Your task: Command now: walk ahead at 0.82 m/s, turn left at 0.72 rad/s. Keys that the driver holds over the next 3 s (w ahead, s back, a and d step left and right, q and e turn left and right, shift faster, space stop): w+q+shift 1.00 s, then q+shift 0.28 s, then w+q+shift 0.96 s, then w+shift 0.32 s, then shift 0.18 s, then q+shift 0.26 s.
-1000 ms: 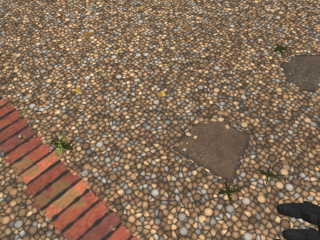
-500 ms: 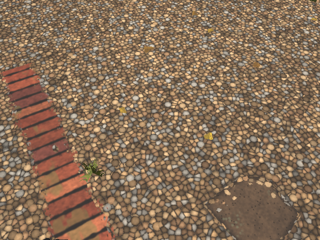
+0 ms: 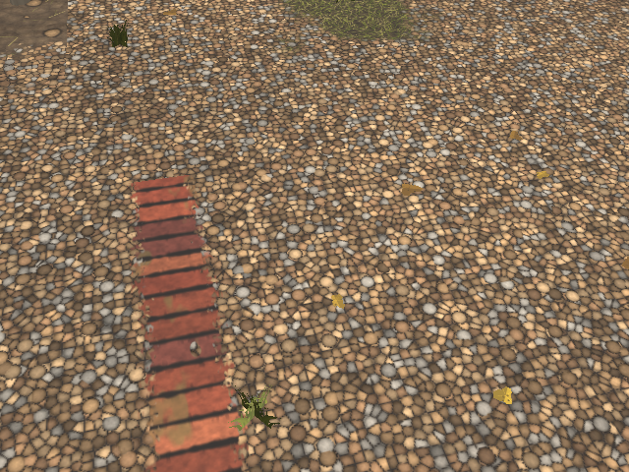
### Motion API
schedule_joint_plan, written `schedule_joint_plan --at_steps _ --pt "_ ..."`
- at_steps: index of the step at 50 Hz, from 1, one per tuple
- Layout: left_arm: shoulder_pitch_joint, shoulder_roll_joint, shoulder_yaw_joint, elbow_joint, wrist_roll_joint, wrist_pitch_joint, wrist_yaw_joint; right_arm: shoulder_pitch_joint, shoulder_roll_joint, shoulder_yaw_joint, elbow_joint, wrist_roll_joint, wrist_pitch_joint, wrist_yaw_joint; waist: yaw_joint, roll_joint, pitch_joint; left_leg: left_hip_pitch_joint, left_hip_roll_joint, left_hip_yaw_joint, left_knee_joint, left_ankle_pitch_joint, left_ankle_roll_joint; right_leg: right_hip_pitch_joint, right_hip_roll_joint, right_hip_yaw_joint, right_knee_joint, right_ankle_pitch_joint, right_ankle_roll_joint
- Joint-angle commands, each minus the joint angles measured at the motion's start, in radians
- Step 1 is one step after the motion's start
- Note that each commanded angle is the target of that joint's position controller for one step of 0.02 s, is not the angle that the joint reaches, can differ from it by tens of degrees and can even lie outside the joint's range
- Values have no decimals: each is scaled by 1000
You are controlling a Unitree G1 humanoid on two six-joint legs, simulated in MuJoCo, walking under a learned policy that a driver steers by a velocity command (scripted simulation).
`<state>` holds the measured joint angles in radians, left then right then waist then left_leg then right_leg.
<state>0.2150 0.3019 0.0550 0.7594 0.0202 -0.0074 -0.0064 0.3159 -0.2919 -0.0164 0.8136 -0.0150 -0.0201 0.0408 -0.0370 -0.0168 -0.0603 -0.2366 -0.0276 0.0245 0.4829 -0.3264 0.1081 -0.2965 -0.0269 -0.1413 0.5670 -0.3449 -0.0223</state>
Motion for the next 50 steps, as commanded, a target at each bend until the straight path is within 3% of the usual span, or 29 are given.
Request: schedule_joint_plan --at_steps 1,4,6,12,15,16,17,18,19,20,21,22,26,28,30,31,33,35,37,38,39,40,41,42,43,44,46,48,50 --pt "-277 62 -4 -203 19 -31 -12 135 -218 -73 -17 -15 -9 -26 -83 141 186 311 366 -754 -360 -469 241 -700 -6 160 366 -46 37" --pt "-220 113 9 -176 35 -43 -27 116 -189 -76 -25 8 -31 -38 -41 63 93 335 251 -566 -332 -209 187 -586 -30 168 336 64 74" --pt "-243 102 6 -184 30 -27 -36 130 -160 -71 -13 8 -47 -37 -41 86 104 284 207 -514 -348 -136 172 -522 -22 159 300 119 90" --pt "-402 59 -18 -254 2 -26 -45 152 -183 -97 -3 2 -58 -37 -83 137 165 157 156 -469 -330 53 150 -329 11 139 64 228 92" --pt "-271 88 -5 -236 -4 -38 -27 88 -211 -107 -11 8 -62 -35 0 160 125 64 158 -454 -239 384 100 -15 44 119 -18 190 57" --pt "-104 132 17 -187 -1 -45 -9 60 -228 -112 -15 8 -67 -30 82 121 41 3 119 -411 -64 569 70 216 67 104 -24 150 37" --pt "117 192 43 -132 10 -49 14 17 -232 -113 -23 8 -73 -21 203 56 -82 -135 41 -351 217 597 41 501 19 129 8 100 11" --pt "359 282 69 -104 39 -56 37 -10 -128 -85 -58 0 -86 -25 296 -120 -247 -301 -50 -276 601 218 32 729 -220 387 -55 -339 -8" --pt "275 343 74 -111 60 -53 32 57 -16 -51 -120 50 -82 -27 174 -426 -309 -514 -117 -205 838 -216 10 734 -450 953 -349 -665 -68" --pt "113 221 55 -139 46 -47 31 -10 -80 -51 -94 19 -60 -35 126 -238 -110 -573 -13 -177 910 -87 23 534 -422 937 -374 -644 -78" --pt "63 146 37 -139 38 -46 29 -62 -115 -62 -95 -4 -48 -22 114 -113 -18 -566 38 -141 879 -1 23 424 -383 751 -338 -491 -83" --pt "65 109 29 -117 39 -47 24 -77 -111 -61 -87 -13 -39 -7 97 -43 27 -535 80 -128 843 39 16 345 -336 594 -340 -318 -87" --pt "140 44 9 -18 11 -83 8 -182 -34 -34 -153 -20 7 40 57 -89 142 -598 136 -110 820 95 -3 240 -290 297 -404 3 -63" --pt "139 47 9 4 6 -101 4 -244 -31 -25 -197 -20 12 50 30 -76 161 -630 144 -102 786 178 -1 228 -283 163 -429 161 -49" --pt "125 39 5 22 7 -110 5 -311 -39 -18 -226 -16 12 59 15 -51 201 -590 121 -36 654 254 5 191 -213 -7 -459 334 -25" --pt "124 67 10 26 10 -115 7 -353 -34 -9 -252 -16 12 67 10 -65 218 -537 130 0 541 286 14 162 -222 -45 -492 364 -28" --pt "170 90 14 55 8 -115 14 -430 -29 0 -266 -21 11 79 31 -8 246 -433 83 106 379 314 49 183 -192 -138 -502 596 -16" --pt "205 153 24 60 8 -105 23 -390 -44 -5 -247 -14 7 69 -3 -35 178 -298 -1 169 318 289 83 287 -209 -166 -378 1127 -12" --pt "181 230 43 46 11 -71 31 -174 -104 -31 -186 -7 5 44 -124 -86 36 -83 -72 172 309 176 111 351 -243 -158 -62 1438 -13" --pt "139 245 47 25 12 -54 31 30 -148 -55 -126 -7 4 28 -212 -97 -60 139 -93 136 276 132 137 285 -260 -133 188 1440 -27" --pt "127 223 44 16 21 -45 25 189 -197 -89 -61 -7 6 3 -256 -38 -130 414 -90 51 196 92 160 98 -222 -120 511 1084 -12" --pt "138 97 16 -19 36 -47 4 84 -268 -114 -67 9 17 -19 -121 207 -42 482 67 -224 153 31 187 -207 -41 -102 872 -27 20" --pt "161 99 9 -145 8 -66 4 41 -361 -125 -129 -24 31 -18 -52 273 -225 731 263 -780 -44 -25 382 -533 53 91 1116 -176 61" --pt "44 144 6 -166 12 -93 5 94 -321 -128 -127 -21 35 -31 -100 73 -199 671 270 -847 -186 -114 351 -592 -1 207 1057 -70 49" --pt "28 134 -2 -161 7 -105 6 67 -281 -122 -100 -12 24 -40 -54 5 -50 510 252 -781 -232 -79 316 -578 -43 212 943 -18 42" --pt "11 121 -8 -151 20 -102 10 40 -250 -113 -87 -9 6 -45 -3 -60 33 350 208 -692 -237 28 286 -510 -75 209 852 -16 47" --pt "53 105 -16 -128 58 -62 12 -12 -193 -87 -90 5 -29 -51 77 -80 96 111 116 -530 -217 253 260 -363 -111 211 743 -48 70" --pt "14 85 -20 -148 60 -30 5 -12 -172 -78 -87 10 -51 -43 91 -61 114 -21 76 -492 -270 187 264 -321 -125 194 601 -82 102" --pt "-133 55 -34 -212 45 -28 -4 15 -179 -80 -81 5 -62 -37 55 -29 174 -112 44 -474 -317 226 250 -315 -115 157 433 68 114"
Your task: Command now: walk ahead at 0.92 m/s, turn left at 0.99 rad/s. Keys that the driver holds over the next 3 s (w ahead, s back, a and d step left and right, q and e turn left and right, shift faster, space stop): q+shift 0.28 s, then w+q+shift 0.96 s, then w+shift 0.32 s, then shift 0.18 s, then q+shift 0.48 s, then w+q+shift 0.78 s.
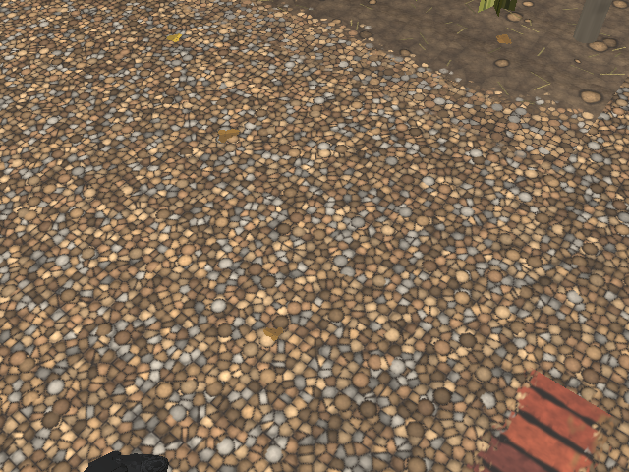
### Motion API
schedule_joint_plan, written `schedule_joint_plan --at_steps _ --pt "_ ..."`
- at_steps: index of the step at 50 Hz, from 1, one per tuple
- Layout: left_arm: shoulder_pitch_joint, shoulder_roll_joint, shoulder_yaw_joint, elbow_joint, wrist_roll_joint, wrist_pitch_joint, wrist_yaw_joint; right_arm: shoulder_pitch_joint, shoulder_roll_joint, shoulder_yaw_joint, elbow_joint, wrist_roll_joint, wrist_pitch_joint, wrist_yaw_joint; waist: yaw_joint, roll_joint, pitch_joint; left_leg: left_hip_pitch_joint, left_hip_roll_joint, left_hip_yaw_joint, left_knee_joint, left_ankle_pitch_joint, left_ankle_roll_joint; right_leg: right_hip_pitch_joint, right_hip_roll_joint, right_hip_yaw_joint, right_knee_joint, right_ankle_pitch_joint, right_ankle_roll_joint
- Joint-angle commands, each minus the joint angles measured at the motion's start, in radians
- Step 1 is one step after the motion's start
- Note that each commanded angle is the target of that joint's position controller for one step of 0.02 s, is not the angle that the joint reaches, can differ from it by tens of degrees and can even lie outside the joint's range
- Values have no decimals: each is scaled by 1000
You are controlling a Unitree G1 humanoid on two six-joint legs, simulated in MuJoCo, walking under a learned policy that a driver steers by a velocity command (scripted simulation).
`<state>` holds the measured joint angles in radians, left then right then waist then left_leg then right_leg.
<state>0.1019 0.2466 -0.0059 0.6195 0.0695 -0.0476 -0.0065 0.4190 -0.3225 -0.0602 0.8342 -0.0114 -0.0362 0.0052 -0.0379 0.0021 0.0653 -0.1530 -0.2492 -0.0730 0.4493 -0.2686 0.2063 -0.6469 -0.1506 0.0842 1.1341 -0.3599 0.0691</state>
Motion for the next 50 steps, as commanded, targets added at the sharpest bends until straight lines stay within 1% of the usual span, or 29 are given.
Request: schedule_joint_plan --at_steps 1,3,5,7,8,9,10,11,12,13,14,15,18,20,23,28,33,35,36,38,39,40,41,42,43,44,46,48,50 --pt "-86 98 21 -96 -15 6 -6 -74 -145 -38 -96 1 -49 0 36 -53 77 -210 240 -345 -264 328 125 59 25 -78 -233 202 20" --pt "-120 80 11 -103 -21 -4 -10 -35 -160 -49 -71 10 -40 5 2 -41 42 -172 194 -279 -187 626 56 151 97 -118 -396 391 -10" --pt "-135 79 9 -110 -33 -10 -7 22 -164 -53 -44 22 -27 5 -37 -3 -14 -118 187 -280 -109 779 -13 264 170 -137 -502 477 -42" --pt "-65 128 24 -100 -34 -12 13 17 -180 -59 -40 19 -21 -6 -3 34 -79 -69 165 -325 36 873 -82 427 228 -97 -595 450 -57" --pt "28 174 42 -79 -39 -15 28 -25 -204 -67 -52 16 -24 -9 58 56 -127 -73 158 -347 178 870 -112 545 224 -63 -625 456 -62" --pt "204 218 60 -30 -40 -24 40 -99 -207 -68 -75 21 -29 -7 170 42 -192 -114 124 -319 403 777 -144 716 171 -32 -698 564 -75" --pt "339 265 72 10 -22 -33 46 -84 -91 -44 -101 34 -28 -11 186 -70 -296 -257 59 -214 705 60 -171 948 -58 105 -633 846 -114" --pt "391 284 70 -18 2 -26 30 74 -37 -30 -136 59 -16 -38 101 -210 -486 -410 19 -113 1006 -507 -183 1143 -431 377 -457 1425 -210" --pt "321 270 88 -25 -19 -11 27 104 -111 -35 -132 39 -1 -50 97 -210 -614 -474 90 -83 1174 -367 -202 1133 -463 492 -511 1290 -336" --pt "187 196 75 -59 -31 -4 41 15 -141 -42 -134 9 12 -43 87 -157 -520 -495 153 -43 1099 -216 -201 953 -367 410 -620 929 -326" --pt "127 102 44 -55 -29 3 45 -65 -145 -48 -139 -7 31 -25 75 -108 -354 -498 189 -16 1015 -163 -209 791 -258 257 -680 731 -280" --pt "123 91 37 -34 -25 7 44 -79 -126 -46 -150 -15 46 2 56 -116 -271 -487 224 -18 964 -142 -210 678 -207 177 -736 524 -253" --pt "143 149 61 22 -42 -5 26 -154 -57 -25 -209 -28 88 55 31 -131 -112 -440 293 22 834 -90 -178 429 -183 81 -918 27 -214" --pt "159 168 75 41 -47 -25 20 -229 -45 -17 -256 -38 87 67 28 -105 -92 -508 326 21 789 -19 -164 442 -218 57 -971 -35 -223" --pt "200 187 88 74 -44 -37 14 -306 -46 -11 -292 -31 82 74 30 -79 -72 -587 353 20 731 93 -155 497 -233 -39 -998 -58 -207" --pt "289 212 102 120 -33 -33 10 -460 -43 1 -339 -18 78 87 75 -75 16 -671 361 80 606 170 -141 595 -220 -205 -1023 -85 -153" --pt "399 229 111 182 -22 -12 18 -603 -34 14 -370 -19 64 105 129 -74 117 -688 364 166 452 50 -87 748 -215 -359 -1028 28 -135" --pt "409 239 111 202 -24 2 22 -604 -27 19 -364 -24 61 101 110 -78 116 -625 332 216 387 -44 -53 792 -206 -431 -955 309 -125" --pt "389 252 111 202 -29 7 21 -553 -30 16 -346 -21 60 90 71 -83 77 -509 282 258 352 -91 -31 778 -197 -473 -871 603 -114" --pt "353 313 122 188 -45 24 7 -268 -71 -16 -258 1 46 55 -73 -88 -97 -139 136 309 328 -131 10 710 -214 -484 -492 1133 -126" --pt "294 324 122 151 -57 29 -3 -6 -122 -52 -166 -3 38 35 -198 -33 -226 235 107 226 242 -100 46 478 -195 -475 -149 1038 -101" --pt "264 182 98 67 -57 22 -21 -59 -272 -98 -153 14 52 14 -107 280 -224 502 330 -271 32 -358 112 -22 -7 -430 212 55 -32" --pt "150 193 89 -46 -27 -9 -28 -24 -356 -113 -217 -2 61 5 -104 199 -339 580 466 -736 -145 -450 195 -230 108 -191 409 -149 10" --pt "18 203 86 -81 -32 -25 -25 4 -312 -104 -190 -21 61 -2 -124 49 -237 542 482 -677 -178 -280 164 -314 63 -80 384 -63 -2" --pt "73 176 74 -60 -44 -39 -18 -1 -267 -95 -157 -20 45 -11 -67 28 -127 392 482 -600 -178 -115 157 -275 31 -80 297 -20 -11" --pt "96 167 68 -40 -33 -37 -14 -38 -230 -83 -151 -17 26 -17 -17 -10 -85 263 425 -490 -157 -28 131 -190 -4 -56 205 -11 -20" --pt "173 172 68 -9 -5 -5 -9 -118 -173 -57 -163 -5 0 -17 62 17 -73 80 356 -401 -173 44 131 -47 -13 -44 119 -23 -12" --pt "124 158 65 -15 -4 22 -13 -97 -142 -44 -149 7 -22 -7 69 5 -40 -18 329 -378 -221 35 143 -20 -10 -50 12 -56 6" --pt "-15 137 53 -61 -16 25 -18 -73 -140 -43 -142 1 -35 -1 42 -1 28 -103 300 -363 -280 54 136 -19 9 -80 -141 52 20"
Over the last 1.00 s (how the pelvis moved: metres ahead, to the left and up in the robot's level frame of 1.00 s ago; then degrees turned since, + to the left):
0.66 0.28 -0.01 53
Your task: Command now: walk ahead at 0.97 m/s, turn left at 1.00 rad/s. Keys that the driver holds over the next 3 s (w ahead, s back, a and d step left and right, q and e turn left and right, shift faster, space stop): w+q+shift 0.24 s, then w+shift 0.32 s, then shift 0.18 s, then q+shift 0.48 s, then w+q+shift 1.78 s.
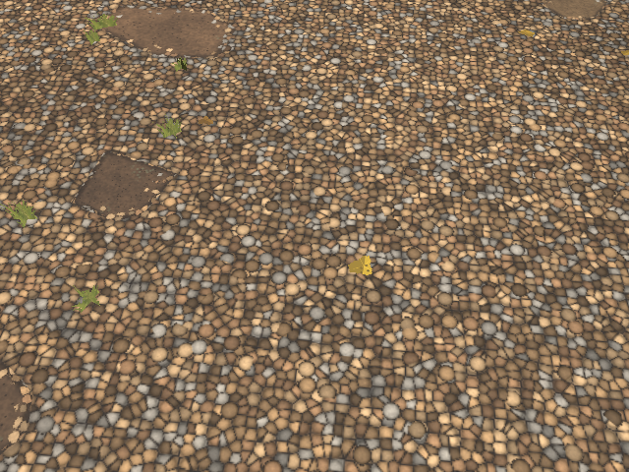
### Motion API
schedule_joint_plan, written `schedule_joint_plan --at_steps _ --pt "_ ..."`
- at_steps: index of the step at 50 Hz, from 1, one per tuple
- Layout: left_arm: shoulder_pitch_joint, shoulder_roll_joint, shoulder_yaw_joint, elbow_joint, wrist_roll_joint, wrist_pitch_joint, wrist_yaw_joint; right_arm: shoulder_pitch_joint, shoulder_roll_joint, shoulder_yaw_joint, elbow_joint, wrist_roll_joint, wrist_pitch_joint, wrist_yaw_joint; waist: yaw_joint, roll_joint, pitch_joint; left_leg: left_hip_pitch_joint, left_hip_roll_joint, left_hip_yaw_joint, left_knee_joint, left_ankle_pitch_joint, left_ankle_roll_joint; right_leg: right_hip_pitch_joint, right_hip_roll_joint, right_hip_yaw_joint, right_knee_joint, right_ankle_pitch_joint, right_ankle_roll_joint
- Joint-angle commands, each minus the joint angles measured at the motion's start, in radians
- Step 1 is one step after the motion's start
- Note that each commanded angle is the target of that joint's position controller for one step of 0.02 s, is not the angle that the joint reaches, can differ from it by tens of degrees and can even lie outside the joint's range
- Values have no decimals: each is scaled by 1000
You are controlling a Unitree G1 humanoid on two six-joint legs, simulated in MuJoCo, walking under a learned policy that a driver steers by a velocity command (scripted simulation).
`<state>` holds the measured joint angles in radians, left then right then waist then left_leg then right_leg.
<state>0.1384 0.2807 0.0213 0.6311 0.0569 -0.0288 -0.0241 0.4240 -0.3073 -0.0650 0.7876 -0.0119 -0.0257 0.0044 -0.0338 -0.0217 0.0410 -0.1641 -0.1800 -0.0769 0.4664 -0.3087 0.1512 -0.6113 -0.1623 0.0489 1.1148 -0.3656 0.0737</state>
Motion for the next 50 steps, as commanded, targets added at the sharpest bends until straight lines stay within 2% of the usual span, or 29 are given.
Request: schedule_joint_plan --at_steps 1,5,7,8,9,10,11,12,13,14,15,17,19,22,25,27,29,31,32,33,34,35,36,37,38,39,41,45,50 --pt "-112 91 18 -90 -10 4 -4 -71 -154 -39 -92 -2 -50 3 25 22 72 -117 209 -342 -305 121 179 -32 36 -48 -209 138 19" --pt "-204 91 10 -116 -33 -8 -11 -40 -187 -55 -67 13 -61 9 -16 70 36 -76 223 -346 -289 384 120 146 105 -41 -470 403 -11" --pt "-167 117 19 -107 -36 -12 -2 -47 -201 -59 -59 20 -59 1 4 70 4 -18 236 -355 -225 524 78 265 131 -30 -544 391 -35" --pt "-89 148 32 -85 -36 -14 9 -54 -221 -62 -56 19 -57 -1 39 65 -49 11 227 -351 -126 693 52 377 163 -35 -548 326 -48" --pt "66 192 54 -46 -36 -18 24 -70 -253 -68 -52 13 -56 3 122 40 -145 2 202 -325 74 814 26 556 184 -51 -532 227 -61" --pt "282 227 75 0 -36 -18 47 -119 -255 -67 -57 4 -61 11 249 33 -236 -118 154 -293 340 776 4 802 144 -45 -522 154 -72" --pt "482 293 96 34 -5 -25 70 -134 -101 -26 -84 -6 -74 9 293 -136 -354 -293 71 -223 729 237 -1 1016 -86 205 -566 -235 -89" --pt "350 349 102 10 19 -29 58 -14 -20 6 -146 48 -69 6 129 -463 -438 -531 7 -120 942 -190 -22 1057 -328 816 -866 -526 -152" --pt "186 237 92 -23 7 -23 47 -60 -92 8 -102 8 -53 -4 106 -280 -268 -596 107 -89 989 -56 -15 878 -280 820 -901 -612 -187" --pt "135 155 72 -21 -2 -22 41 -108 -120 0 -89 -15 -43 9 95 -140 -168 -581 157 -59 945 20 -21 755 -235 631 -872 -489 -204" --pt "147 116 64 10 1 -24 34 -154 -112 3 -84 -29 -36 23 93 -31 -99 -557 186 -48 907 45 -28 654 -192 490 -860 -291 -214" --pt "196 93 53 82 -3 -46 29 -204 -56 20 -114 -38 -22 51 65 -44 -28 -535 212 -65 843 35 -37 530 -133 310 -889 -120 -204" --pt "238 75 45 135 -23 -72 10 -255 -17 37 -141 -37 -10 61 47 -49 18 -589 216 -93 795 37 -39 506 -133 226 -929 13 -207" --pt "242 106 45 166 -29 -92 3 -371 -29 50 -199 -37 -11 72 23 -51 67 -645 213 -75 631 149 -52 485 -116 46 -1003 221 -207" --pt "257 122 44 191 -40 -97 2 -497 -30 67 -231 -32 -18 98 39 0 89 -444 184 98 347 292 -43 405 -41 -155 -1129 384 -182" --pt "311 169 48 223 -44 -96 2 -532 -18 75 -239 -32 -25 100 38 -18 116 -352 178 150 241 298 -13 453 -80 -193 -1125 649 -190" --pt "343 220 55 245 -46 -84 13 -472 -45 66 -204 -46 -27 77 0 -64 45 -249 98 204 195 221 11 598 -83 -228 -964 1144 -180" --pt "313 249 55 248 -53 -60 32 -113 -90 41 -83 -52 -44 51 -176 -93 -153 130 67 162 53 295 42 584 -57 -245 -487 1310 -143" --pt "322 212 46 228 -55 -58 31 21 -155 17 -28 -66 -44 30 -203 -69 -252 375 173 56 70 313 44 414 -7 -227 -172 950 -124" --pt "467 21 9 189 -66 -53 11 -25 -251 -3 -42 -80 -42 8 -40 229 -404 695 568 -403 169 820 151 47 161 -166 306 -247 -78" --pt "424 139 34 183 -89 -42 37 36 -248 -23 -61 -27 -39 -1 -120 85 -596 721 613 -552 135 1070 213 0 206 55 453 -228 -104" --pt "306 131 32 150 -88 -44 41 -39 -210 -17 -35 2 -44 -8 -72 58 -428 555 546 -377 82 1146 177 -26 146 63 374 -106 -109" --pt "273 106 22 147 -74 -47 37 -100 -141 1 -18 7 -50 -7 -23 47 -245 373 497 -290 23 1087 142 -42 117 23 261 -59 -103" --pt "261 89 18 161 -56 -37 34 -139 -87 15 -8 3 -55 -8 17 27 -140 243 450 -229 -22 1056 104 -23 97 16 181 -45 -94" --pt "283 78 16 167 -31 -18 30 -144 -54 29 2 15 -58 -10 52 48 -92 92 406 -194 -78 1132 85 83 90 -8 115 -14 -82" --pt "296 56 14 160 -19 -3 24 -137 -46 33 16 19 -62 -11 75 99 -88 48 394 -179 -98 1177 106 123 88 -15 60 -14 -65" --pt "235 46 16 134 -14 13 21 -134 -88 13 33 21 -66 -9 91 70 -91 33 346 -148 -118 1168 114 108 95 -39 -31 -1 -44" --pt "81 31 7 65 -33 22 31 -140 -115 -9 36 14 -44 -5 79 72 -117 -53 230 -81 -107 1082 54 177 156 -83 -283 215 -43" --pt "-21 90 9 26 -39 32 54 -73 -119 -27 44 6 -2 -15 30 104 -90 -25 228 -212 -2 897 -11 243 195 -27 -462 287 -60"
Over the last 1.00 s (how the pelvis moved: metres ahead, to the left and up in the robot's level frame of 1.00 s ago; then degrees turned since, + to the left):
0.56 0.26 0.01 57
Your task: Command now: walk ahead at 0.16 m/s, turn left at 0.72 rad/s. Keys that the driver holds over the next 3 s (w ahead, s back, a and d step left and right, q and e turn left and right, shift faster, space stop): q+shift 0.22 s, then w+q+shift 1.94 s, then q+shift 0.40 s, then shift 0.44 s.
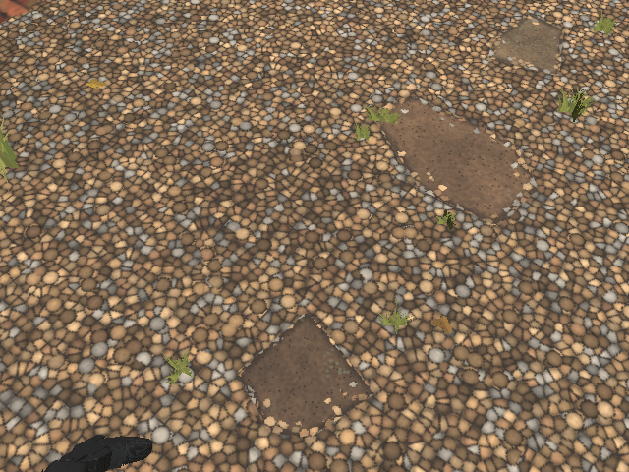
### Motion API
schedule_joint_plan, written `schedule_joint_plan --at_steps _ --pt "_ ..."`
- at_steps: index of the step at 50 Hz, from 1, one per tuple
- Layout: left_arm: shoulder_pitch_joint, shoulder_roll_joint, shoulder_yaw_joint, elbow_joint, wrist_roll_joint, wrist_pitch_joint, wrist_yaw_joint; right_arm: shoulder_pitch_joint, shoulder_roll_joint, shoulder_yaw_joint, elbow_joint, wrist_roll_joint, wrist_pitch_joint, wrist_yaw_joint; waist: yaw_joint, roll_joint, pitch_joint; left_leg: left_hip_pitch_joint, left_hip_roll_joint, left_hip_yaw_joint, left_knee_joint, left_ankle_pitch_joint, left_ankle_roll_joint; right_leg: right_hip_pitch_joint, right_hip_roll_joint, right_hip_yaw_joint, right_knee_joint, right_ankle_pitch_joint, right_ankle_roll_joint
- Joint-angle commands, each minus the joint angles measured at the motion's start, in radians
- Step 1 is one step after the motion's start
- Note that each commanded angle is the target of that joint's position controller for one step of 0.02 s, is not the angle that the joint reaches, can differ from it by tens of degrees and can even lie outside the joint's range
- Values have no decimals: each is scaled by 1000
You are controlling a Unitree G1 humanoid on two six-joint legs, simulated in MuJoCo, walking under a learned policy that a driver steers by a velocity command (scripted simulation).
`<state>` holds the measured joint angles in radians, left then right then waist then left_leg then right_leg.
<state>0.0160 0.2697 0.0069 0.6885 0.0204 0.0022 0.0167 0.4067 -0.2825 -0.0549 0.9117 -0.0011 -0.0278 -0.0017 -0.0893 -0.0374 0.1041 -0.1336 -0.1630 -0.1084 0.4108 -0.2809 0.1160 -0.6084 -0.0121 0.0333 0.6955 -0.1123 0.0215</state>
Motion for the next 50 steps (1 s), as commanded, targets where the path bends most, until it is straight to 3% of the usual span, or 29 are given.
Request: schedule_joint_plan --at_steps 1,3,4,5,6,7,8,10,12,15,19,22,24,25,26,27,28,30,32,36,41,43,44,45,46,47,48,49,50 --pt "125 122 28 -25 -1 -6 16 -69 -153 -43 -90 -8 8 -14 98 117 -144 -43 210 -220 94 826 11 265 44 11 -98 16 -18" --pt "235 153 35 5 9 -38 25 -121 -167 -51 -118 2 10 -15 160 83 -152 -85 135 -236 270 697 -33 446 13 28 -292 169 -51" --pt "314 221 47 3 16 -49 36 -82 -104 -36 -159 16 4 -13 159 -62 -270 -204 66 -157 526 292 -70 680 -237 208 -243 567 -109" --pt "283 235 50 -24 -2 -28 30 90 -76 -37 -159 27 16 -24 87 -222 -425 -327 -66 -20 736 -459 -84 807 -527 449 -237 914 -281" --pt "240 179 50 -39 -17 -6 30 98 -158 -51 -122 -21 37 -29 73 -130 -408 -356 31 11 860 -393 -92 706 -516 478 -256 756 -328" --pt "191 108 29 -57 -14 2 35 11 -177 -62 -126 -36 53 -20 80 -46 -292 -369 65 14 884 -308 -109 596 -430 352 -291 572 -305" --pt "129 83 18 -66 -5 12 38 -38 -160 -63 -140 -35 67 -7 64 -27 -212 -376 95 25 868 -251 -128 510 -360 245 -337 396 -266" --pt "86 104 25 -67 7 18 42 -63 -129 -56 -162 -23 97 17 55 -107 -139 -350 117 58 842 -186 -160 394 -282 98 -394 255 -234" --pt "120 118 36 -52 18 11 26 -72 -105 -46 -182 -11 103 31 59 -107 -162 -328 139 80 748 -138 -151 383 -268 33 -428 28 -211" --pt "159 178 65 -38 9 -3 10 -188 -114 -39 -251 -29 97 77 89 -154 -153 -367 185 122 602 -106 -115 396 -320 66 -556 -476 -181" --pt "146 232 95 -45 9 -18 6 -241 -110 -33 -281 -16 85 117 73 -112 -147 -223 195 184 410 -121 -68 321 -335 -59 -598 -545 -118" --pt "131 246 105 -51 16 -13 -2 -238 -112 -29 -282 -7 77 118 67 -106 -129 -128 177 256 288 -144 -38 304 -335 -146 -568 -518 -83" --pt "96 237 105 -59 6 0 -12 -152 -95 -21 -253 -11 74 106 15 -47 -107 -5 158 302 122 -75 -10 261 -306 -231 -455 -534 -48" --pt "87 197 96 -62 10 5 -14 -26 -113 -30 -188 -17 67 89 -32 79 -99 121 129 261 48 -117 14 173 -235 -305 -238 -549 -21" --pt "75 120 71 -67 20 14 -22 86 -166 -48 -141 -18 55 68 -87 300 -70 241 246 -4 -25 -288 74 -52 -145 -343 187 -585 -4" --pt "14 28 36 -150 30 19 -28 40 -254 -50 -204 -14 46 48 -54 371 -17 229 426 -488 -135 -600 175 -396 -37 -200 435 -555 38" --pt "-108 103 47 -220 40 2 -36 -1 -264 -57 -231 -23 42 23 -73 230 9 201 491 -602 -269 -589 222 -509 -61 -39 447 -399 49" --pt "-23 168 60 -180 39 -30 -48 -45 -238 -52 -236 -22 28 4 6 167 -12 191 420 -454 -253 -387 200 -410 -94 -20 381 -209 64" --pt "50 196 69 -128 42 -25 -57 -62 -211 -41 -240 -17 0 6 39 135 -46 135 339 -354 -276 -278 175 -268 -91 -33 327 -144 76" --pt "-46 143 54 -144 14 -9 -66 1 -199 -46 -200 -11 -32 15 27 80 -7 107 286 -297 -284 -67 173 -205 -53 -43 163 -34 73" --pt "-172 121 40 -196 -4 -23 -66 26 -217 -59 -172 -1 -50 4 1 139 5 67 300 -316 -255 194 148 -4 -17 -35 -67 46 40" --pt "-54 143 50 -170 -8 -30 -51 -33 -234 -63 -176 0 -53 2 71 152 -33 30 298 -301 -184 443 103 218 10 -43 -125 6 10" --pt "95 184 69 -128 -7 -35 -33 -54 -255 -67 -176 -4 -55 7 139 134 -119 -2 272 -274 -24 661 76 421 43 -61 -108 -75 -7" --pt "331 225 92 -69 -6 -37 -9 -97 -273 -72 -177 -8 -57 15 270 75 -246 -111 203 -220 260 722 48 710 33 -74 -101 -126 -23" --pt "558 295 115 -36 22 -44 16 -102 -182 -46 -194 -14 -69 17 352 -33 -397 -293 114 -164 632 459 35 976 -157 124 -119 -466 -42" --pt "543 377 124 -36 53 -52 13 -63 -32 -7 -258 20 -71 20 260 -383 -466 -550 1 -106 909 -262 21 1045 -407 665 -407 -939 -75" --pt "352 285 110 -69 45 -49 6 -80 -82 1 -245 8 -59 14 177 -316 -336 -627 76 -80 1007 -135 34 873 -421 829 -506 -937 -98" --pt "265 198 92 -84 38 -46 3 -117 -130 -10 -229 -13 -45 20 155 -170 -234 -628 144 -35 999 -45 30 758 -401 665 -467 -829 -117" --pt "265 156 84 -64 36 -45 0 -141 -139 -11 -218 -28 -34 33 147 -52 -181 -603 191 -9 958 -1 20 666 -364 499 -452 -657 -129"
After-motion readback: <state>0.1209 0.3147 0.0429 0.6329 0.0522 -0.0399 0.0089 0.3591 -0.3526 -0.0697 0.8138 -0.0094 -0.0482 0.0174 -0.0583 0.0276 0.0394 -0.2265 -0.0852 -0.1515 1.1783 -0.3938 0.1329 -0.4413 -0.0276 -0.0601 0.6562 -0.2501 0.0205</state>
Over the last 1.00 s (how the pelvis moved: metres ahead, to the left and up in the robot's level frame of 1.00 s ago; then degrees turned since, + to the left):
0.76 0.20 0.00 35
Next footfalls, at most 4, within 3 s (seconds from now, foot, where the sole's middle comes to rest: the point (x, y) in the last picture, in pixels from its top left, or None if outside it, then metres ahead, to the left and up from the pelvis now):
0.08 right None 0.21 -0.10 -0.77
0.52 left None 0.09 0.11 -0.77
0.90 right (190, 420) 0.53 0.22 -0.77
1.36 left None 0.52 0.71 -0.77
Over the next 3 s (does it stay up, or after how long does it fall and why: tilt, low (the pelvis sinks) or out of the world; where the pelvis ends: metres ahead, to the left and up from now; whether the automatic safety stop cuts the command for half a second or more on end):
stays up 0.30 1.61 0.00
